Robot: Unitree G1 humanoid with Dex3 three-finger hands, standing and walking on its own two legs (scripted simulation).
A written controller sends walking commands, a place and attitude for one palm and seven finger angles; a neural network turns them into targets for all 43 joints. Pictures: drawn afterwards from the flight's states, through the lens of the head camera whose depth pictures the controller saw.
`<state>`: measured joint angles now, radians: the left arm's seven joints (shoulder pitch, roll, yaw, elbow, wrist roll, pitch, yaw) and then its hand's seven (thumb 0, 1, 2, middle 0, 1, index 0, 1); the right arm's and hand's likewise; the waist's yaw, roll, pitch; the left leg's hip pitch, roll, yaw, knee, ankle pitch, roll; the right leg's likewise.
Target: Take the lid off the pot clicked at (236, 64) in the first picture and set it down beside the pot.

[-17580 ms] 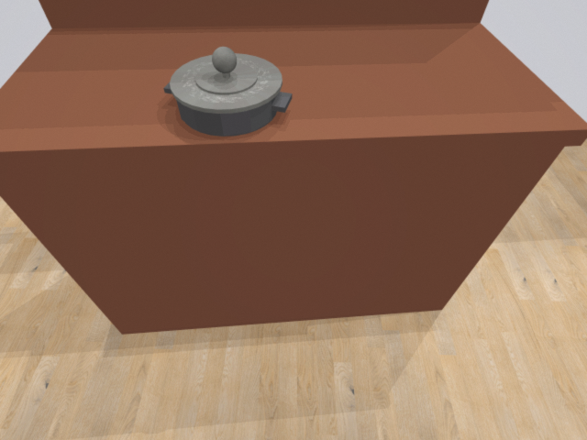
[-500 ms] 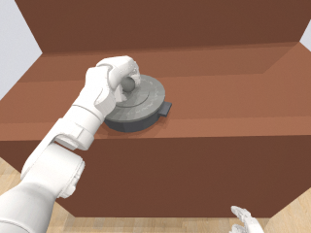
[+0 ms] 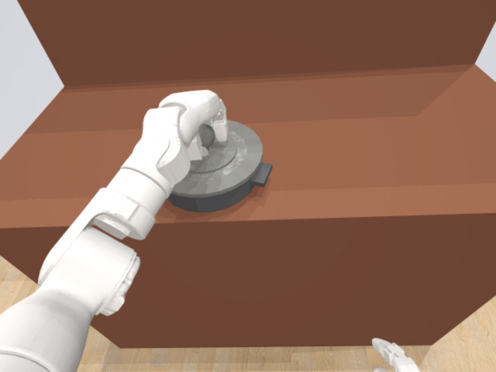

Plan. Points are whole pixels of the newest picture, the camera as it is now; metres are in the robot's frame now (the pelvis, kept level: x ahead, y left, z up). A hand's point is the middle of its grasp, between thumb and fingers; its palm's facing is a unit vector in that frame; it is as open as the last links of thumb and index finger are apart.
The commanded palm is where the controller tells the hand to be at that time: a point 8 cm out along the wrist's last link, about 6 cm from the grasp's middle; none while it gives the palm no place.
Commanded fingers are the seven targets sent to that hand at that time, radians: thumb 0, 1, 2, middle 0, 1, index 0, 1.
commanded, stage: close the fingers and squeeze the knob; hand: left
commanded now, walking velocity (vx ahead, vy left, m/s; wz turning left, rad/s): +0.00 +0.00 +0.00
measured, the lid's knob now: (202, 136) +0.46 +0.10 +0.16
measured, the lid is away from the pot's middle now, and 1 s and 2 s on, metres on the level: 0.00 0.01 0.01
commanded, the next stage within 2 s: lift the lid straight up in 0.84 s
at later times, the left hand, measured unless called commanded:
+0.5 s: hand (200, 140) +0.43 +0.09 +0.18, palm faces -0.32 -0.08 -0.94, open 6.5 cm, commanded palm +0.42 +0.10 +0.24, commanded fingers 0.00 0.57 0.80 -0.82 -0.97 -0.89 -1.00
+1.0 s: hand (200, 140) +0.43 +0.09 +0.18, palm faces -0.32 -0.08 -0.94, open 6.5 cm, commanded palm +0.42 +0.10 +0.25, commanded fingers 0.00 0.74 0.90 -0.91 -1.03 -0.99 -1.05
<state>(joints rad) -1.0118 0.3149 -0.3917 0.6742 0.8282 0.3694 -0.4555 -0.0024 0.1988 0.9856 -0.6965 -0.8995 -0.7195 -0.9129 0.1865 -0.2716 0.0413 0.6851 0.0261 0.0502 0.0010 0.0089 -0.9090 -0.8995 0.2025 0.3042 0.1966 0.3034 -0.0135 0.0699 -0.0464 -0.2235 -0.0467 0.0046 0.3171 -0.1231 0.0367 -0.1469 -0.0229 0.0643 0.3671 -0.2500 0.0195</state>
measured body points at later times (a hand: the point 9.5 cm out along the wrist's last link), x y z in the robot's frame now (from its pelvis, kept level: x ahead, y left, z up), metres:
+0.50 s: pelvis +0.00 -0.01 +0.00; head +0.00 -0.04 +0.45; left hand +0.44 +0.09 +0.23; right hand +0.16 -0.24 -0.12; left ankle +0.02 +0.10 -0.75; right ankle -0.04 -0.14 -0.75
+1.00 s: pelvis +0.00 -0.01 +0.00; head +0.00 -0.04 +0.45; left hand +0.45 +0.10 +0.23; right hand +0.16 -0.24 -0.12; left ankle +0.02 +0.10 -0.75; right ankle -0.04 -0.14 -0.75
